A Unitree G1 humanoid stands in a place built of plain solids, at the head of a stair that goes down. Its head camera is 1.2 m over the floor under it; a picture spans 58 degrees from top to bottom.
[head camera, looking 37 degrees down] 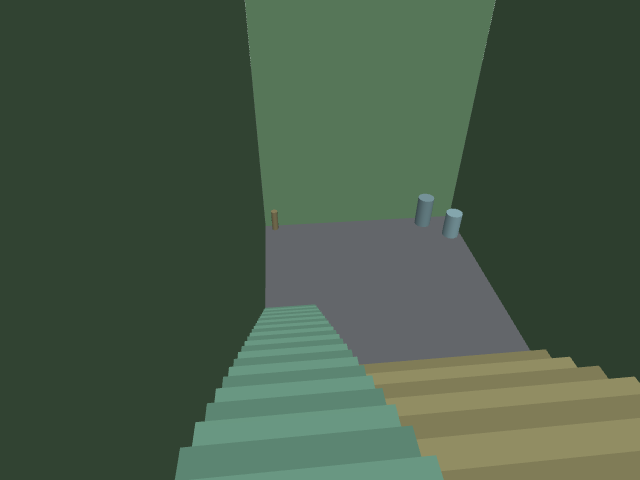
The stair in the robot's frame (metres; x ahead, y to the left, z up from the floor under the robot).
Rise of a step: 0.20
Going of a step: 0.23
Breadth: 1.00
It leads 6 degrees to the left of straight ahead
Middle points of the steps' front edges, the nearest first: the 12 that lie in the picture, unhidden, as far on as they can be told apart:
0.75 0.07 -0.40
0.98 0.09 -0.60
1.21 0.11 -0.79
1.44 0.14 -0.99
1.67 0.16 -1.19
1.89 0.18 -1.39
2.12 0.20 -1.59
2.35 0.23 -1.79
2.58 0.25 -1.99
2.81 0.27 -2.19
3.04 0.29 -2.38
3.27 0.32 -2.58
